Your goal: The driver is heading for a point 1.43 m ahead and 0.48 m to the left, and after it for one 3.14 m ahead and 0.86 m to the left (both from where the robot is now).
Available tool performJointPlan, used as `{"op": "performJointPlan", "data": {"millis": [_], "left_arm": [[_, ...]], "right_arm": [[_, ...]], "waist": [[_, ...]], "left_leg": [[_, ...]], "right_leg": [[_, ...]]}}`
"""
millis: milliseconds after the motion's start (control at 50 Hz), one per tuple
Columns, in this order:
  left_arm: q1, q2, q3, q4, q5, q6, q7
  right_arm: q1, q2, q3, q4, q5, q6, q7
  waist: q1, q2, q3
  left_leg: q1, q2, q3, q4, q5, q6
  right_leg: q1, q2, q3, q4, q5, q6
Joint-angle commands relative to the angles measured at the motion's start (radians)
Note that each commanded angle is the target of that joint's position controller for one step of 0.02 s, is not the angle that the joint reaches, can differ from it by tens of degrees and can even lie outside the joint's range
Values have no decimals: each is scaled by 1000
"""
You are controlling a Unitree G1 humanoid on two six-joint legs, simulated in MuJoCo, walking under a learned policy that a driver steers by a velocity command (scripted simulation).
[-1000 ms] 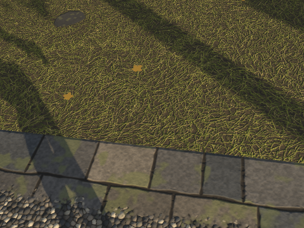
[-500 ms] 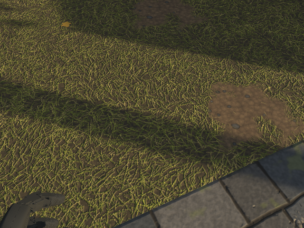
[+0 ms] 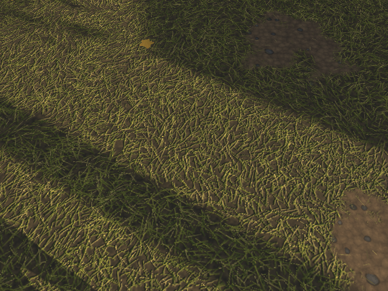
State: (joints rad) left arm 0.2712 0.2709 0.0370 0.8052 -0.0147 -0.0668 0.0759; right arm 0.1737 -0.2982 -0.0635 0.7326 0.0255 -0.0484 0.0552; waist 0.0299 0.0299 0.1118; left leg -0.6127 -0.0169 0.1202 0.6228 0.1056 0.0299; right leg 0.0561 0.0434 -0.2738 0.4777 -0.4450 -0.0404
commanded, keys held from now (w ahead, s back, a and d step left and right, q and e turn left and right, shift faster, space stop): q+shift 0.68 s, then e+shift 0.32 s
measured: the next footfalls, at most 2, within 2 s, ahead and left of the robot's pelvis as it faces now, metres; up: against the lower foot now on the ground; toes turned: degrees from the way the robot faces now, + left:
left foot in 0.02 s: +0.23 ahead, +0.03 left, +0.00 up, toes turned +3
right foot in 0.52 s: +0.37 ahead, -0.11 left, +0.00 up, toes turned +43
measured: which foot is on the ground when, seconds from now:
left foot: up 0.00-0.00, down 0.02-0.52, up 0.54-0.90, down 0.92-1.00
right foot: down 0.00-0.02, up 0.04-0.50, down 0.52-0.92, up 0.94-1.00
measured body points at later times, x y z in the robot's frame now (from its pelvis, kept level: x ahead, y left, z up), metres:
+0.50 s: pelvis +0.19 -0.05 +0.01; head +0.22 -0.02 +0.46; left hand +0.24 +0.29 -0.07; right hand +0.49 -0.24 -0.05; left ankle +0.19 +0.03 -0.72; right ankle +0.34 -0.14 -0.71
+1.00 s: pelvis +0.22 -0.06 +0.01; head +0.23 -0.02 +0.46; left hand +0.12 +0.22 -0.11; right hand +0.51 -0.14 -0.07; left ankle +0.13 +0.03 -0.72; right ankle +0.32 -0.15 -0.69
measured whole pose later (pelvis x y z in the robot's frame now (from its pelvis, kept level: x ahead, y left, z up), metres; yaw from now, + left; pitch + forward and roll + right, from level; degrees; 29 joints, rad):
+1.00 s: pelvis +0.22 -0.06 +0.01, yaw +39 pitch +2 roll -1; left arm 0.23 0.30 0.06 0.73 -0.03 0.01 0.00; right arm 0.18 -0.24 -0.03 0.62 -0.04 0.04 -0.03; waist 0.05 -0.03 0.04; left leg -0.26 0.02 -0.01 0.53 -0.30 0.01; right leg -0.46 0.01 0.02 0.84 -0.46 0.03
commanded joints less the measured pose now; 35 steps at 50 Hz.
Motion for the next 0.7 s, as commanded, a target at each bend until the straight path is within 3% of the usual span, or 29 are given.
{"op": "performJointPlan", "data": {"millis": [20,40,60,80,100,120,140,180,240,300,380,440,480,500,520,540,560,580,600,640,680,700], "left_arm": [[-264,150,36,-151,-28,-6,-15],[-285,22,6,-167,1,-14,-59],[20,-24,-11,-179,7,-23,-80],[60,119,1,-185,17,-27,-86],[-44,187,21,-208,6,-23,-84],[-103,187,29,-212,22,-9,-67],[-127,172,28,-221,27,6,-58],[-161,151,31,-227,30,28,-54],[-205,77,17,-229,29,30,-45],[-242,80,23,-224,12,39,-37],[-306,87,36,-227,12,28,-41],[-312,109,48,-221,12,4,-54],[-267,133,63,-200,9,-7,-64],[-228,138,70,-183,6,-10,-66],[-218,157,76,-178,10,-6,-65],[-232,203,81,-210,24,12,-56],[-203,211,84,-204,62,20,-59],[-230,166,80,-222,51,21,-54],[-258,124,68,-231,39,30,-43],[-272,120,57,-242,24,51,-21],[-235,134,56,-231,36,62,-10],[-189,138,56,-217,41,65,-12]], "right_arm": [[513,-186,-80,47,-3,37,-15],[459,-165,-69,52,-18,43,-39],[272,-214,-44,-49,-86,2,-39],[165,-257,-67,-148,-83,-8,-27],[77,-223,-65,-185,-48,-9,-21],[32,-175,-54,-194,-7,-6,-25],[22,-161,-48,-198,7,-2,-30],[11,-153,-52,-204,-1,14,-48],[60,-178,-67,-193,-1,44,-86],[42,-183,-73,-212,10,81,-111],[20,-167,-72,-233,0,102,-112],[7,-163,-72,-249,-5,103,-103],[-22,-162,-70,-264,-1,103,-96],[-40,-155,-66,-270,5,104,-94],[11,-110,-52,-262,6,106,-88],[97,-61,-36,-247,-8,104,-84],[85,-161,-62,-288,0,94,-72],[71,-242,-83,-260,0,91,-69],[63,-252,-89,-238,5,98,-69],[94,-198,-71,-220,0,117,-72],[57,-153,-53,-241,7,114,-70],[17,-130,-40,-253,3,107,-74]], "waist": [[-305,-55,-274],[-248,265,-148],[-10,331,-298],[-43,183,-489],[-19,6,-317],[7,-139,-258],[18,-151,-212],[17,-102,-167],[-17,-55,-233],[-35,15,-278],[-67,109,-229],[-76,145,-224],[-57,160,-226],[-34,143,-223],[-56,31,-259],[-99,-166,-286],[-106,-323,-260],[-88,-245,-212],[-78,-182,-179],[-70,-130,-143],[-44,-139,-128],[-12,-134,-144]], "left_leg": [[694,-38,-59,-50,108,100],[728,26,-209,-113,505,150],[816,247,-714,-90,752,371],[838,337,-914,-250,380,458],[684,293,-871,-321,31,423],[577,240,-819,-350,-170,359],[478,207,-786,-357,-180,329],[378,110,-650,-340,-48,273],[417,60,-571,-261,224,232],[448,35,-585,-233,74,167],[425,12,-647,-229,-137,134],[452,21,-718,-180,-95,131],[437,8,-759,-142,-95,113],[402,-21,-750,-100,-178,91],[314,-84,-680,27,-515,53],[168,-194,-501,263,-785,9],[28,-175,-412,440,-792,-38],[-6,-94,-367,543,-692,-80],[-21,-63,-340,586,-603,-95],[-42,-33,-271,705,-515,-118],[-62,12,-192,670,-469,-126],[-55,26,-176,627,-473,-132]], "right_leg": [[-312,-151,68,538,909,61],[-526,65,90,927,-116,91],[-728,128,345,1206,-245,128],[-702,100,486,1221,-172,106],[-752,69,473,1105,-102,77],[-740,19,462,1007,-39,71],[-706,7,461,927,-14,76],[-637,-9,457,750,6,101],[-628,21,430,555,77,144],[-629,34,446,439,188,157],[-595,47,458,298,231,143],[-532,52,472,161,215,120],[-424,44,468,17,245,102],[-336,24,451,-101,346,87],[-187,-101,520,-157,440,33],[-63,-315,698,-110,629,-67],[-129,-440,889,-160,609,-202],[-168,-412,828,-170,493,-215],[-197,-334,704,-162,369,-172],[-245,-271,568,-165,349,-143],[-240,-246,467,-189,404,-151],[-217,-247,467,-187,438,-171]]}}
Keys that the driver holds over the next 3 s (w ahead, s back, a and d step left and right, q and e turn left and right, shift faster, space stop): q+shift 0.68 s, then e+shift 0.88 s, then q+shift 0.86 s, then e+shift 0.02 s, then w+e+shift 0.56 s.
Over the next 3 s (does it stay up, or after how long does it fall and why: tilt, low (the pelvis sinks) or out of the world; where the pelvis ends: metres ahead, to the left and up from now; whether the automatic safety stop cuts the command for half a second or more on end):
stays up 0.47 0.09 -0.02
